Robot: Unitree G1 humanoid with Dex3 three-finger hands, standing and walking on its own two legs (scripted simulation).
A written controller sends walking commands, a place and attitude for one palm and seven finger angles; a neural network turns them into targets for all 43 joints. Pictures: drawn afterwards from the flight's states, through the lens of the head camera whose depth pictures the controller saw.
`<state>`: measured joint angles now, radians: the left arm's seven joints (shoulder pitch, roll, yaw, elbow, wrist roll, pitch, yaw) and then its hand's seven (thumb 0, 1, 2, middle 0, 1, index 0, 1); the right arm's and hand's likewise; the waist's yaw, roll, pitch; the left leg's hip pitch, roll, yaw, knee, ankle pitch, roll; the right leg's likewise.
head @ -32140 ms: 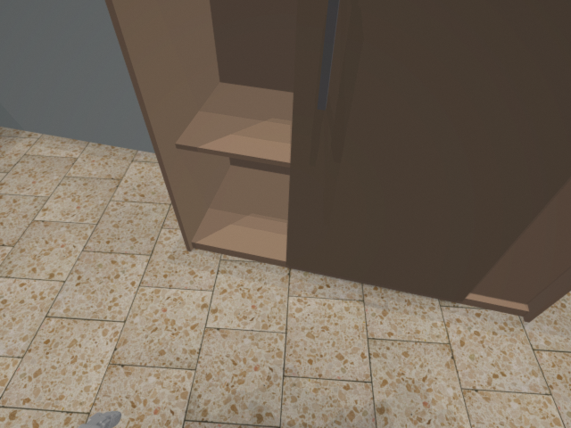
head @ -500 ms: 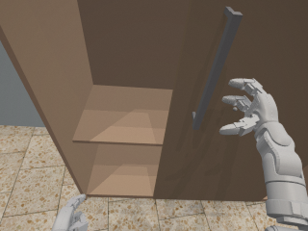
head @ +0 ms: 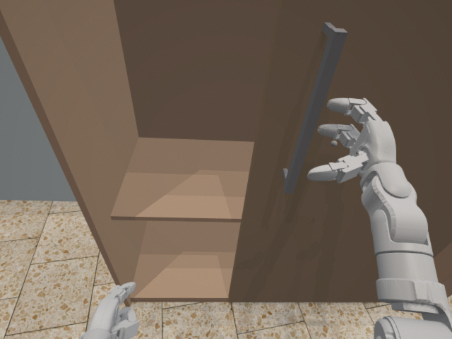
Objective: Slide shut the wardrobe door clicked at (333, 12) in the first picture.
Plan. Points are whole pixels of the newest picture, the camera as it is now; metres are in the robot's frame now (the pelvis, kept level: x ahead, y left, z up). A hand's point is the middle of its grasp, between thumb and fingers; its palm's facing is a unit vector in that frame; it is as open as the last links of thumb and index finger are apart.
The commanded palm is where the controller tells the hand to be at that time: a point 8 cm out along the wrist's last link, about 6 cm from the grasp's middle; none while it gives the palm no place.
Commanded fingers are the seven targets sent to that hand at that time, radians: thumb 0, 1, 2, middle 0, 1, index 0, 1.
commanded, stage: feel for the door with the fingertips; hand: right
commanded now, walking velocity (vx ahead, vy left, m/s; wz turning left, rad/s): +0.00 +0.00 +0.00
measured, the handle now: (305, 121) +0.46 -0.11 +0.21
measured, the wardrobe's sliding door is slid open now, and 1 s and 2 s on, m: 0.42 0.42 0.42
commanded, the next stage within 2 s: slide the fingers in behind the handle in 0.48 s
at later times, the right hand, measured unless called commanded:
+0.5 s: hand (324, 137) +0.41 -0.14 +0.21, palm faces -0.03 +1.00 -0.02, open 14.0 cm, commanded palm +0.39 -0.19 +0.20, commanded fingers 0.00 0.50 -0.30 0.30 1.20 0.30 1.20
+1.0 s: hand (328, 147) +0.38 -0.14 +0.20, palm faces -0.04 +1.00 -0.02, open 14.0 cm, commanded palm +0.37 -0.19 +0.20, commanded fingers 0.00 0.50 -0.30 0.30 1.20 0.30 1.20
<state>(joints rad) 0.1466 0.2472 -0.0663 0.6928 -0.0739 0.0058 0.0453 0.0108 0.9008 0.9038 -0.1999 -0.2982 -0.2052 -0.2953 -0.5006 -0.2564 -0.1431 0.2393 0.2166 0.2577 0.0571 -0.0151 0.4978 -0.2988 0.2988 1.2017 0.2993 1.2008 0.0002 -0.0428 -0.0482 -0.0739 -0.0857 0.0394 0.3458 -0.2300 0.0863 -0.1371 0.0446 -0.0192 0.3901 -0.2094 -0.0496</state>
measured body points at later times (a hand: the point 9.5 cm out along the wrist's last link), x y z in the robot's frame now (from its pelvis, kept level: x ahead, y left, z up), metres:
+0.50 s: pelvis +0.01 +0.00 +0.00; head -0.02 +0.03 +0.45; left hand +0.13 +0.26 -0.11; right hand +0.40 -0.19 +0.21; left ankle -0.02 +0.06 -0.74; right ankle +0.00 -0.09 -0.74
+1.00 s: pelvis +0.01 -0.01 +0.00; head -0.02 +0.01 +0.45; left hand +0.18 +0.22 -0.09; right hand +0.38 -0.19 +0.21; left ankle -0.02 +0.06 -0.74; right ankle +0.00 -0.09 -0.74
